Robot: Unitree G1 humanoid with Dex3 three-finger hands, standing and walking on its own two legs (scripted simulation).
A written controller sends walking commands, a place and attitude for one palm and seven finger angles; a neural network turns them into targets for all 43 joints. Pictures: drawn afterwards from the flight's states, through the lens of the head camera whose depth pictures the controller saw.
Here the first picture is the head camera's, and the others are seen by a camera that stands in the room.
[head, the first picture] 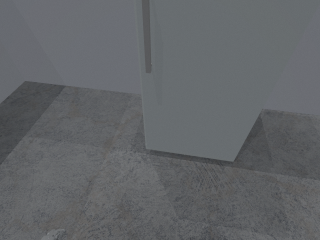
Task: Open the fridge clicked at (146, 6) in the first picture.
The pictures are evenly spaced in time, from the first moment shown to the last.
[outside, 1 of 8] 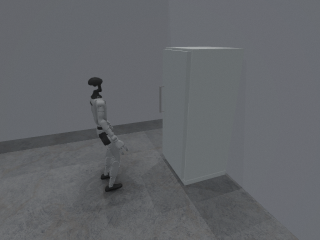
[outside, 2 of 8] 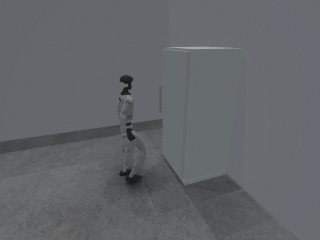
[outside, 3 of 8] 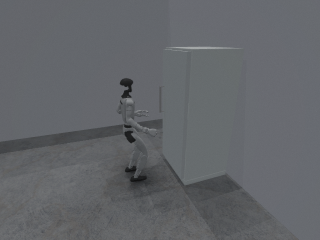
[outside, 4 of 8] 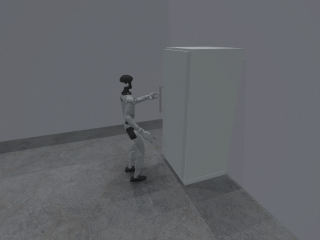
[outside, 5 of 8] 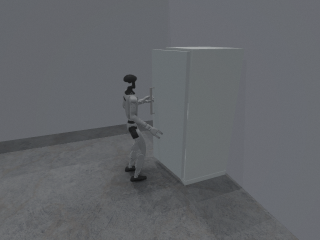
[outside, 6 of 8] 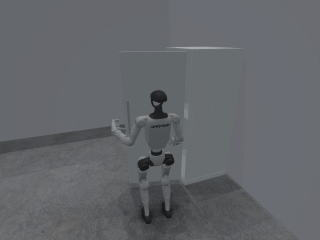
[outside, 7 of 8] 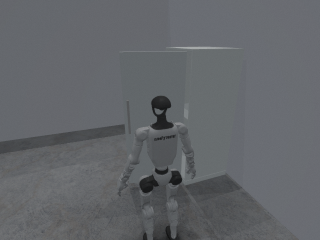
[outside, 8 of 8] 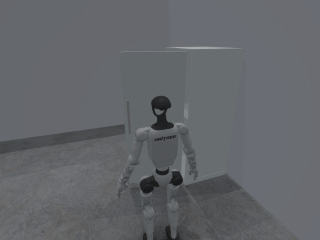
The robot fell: no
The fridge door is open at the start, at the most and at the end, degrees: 0 80 76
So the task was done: yes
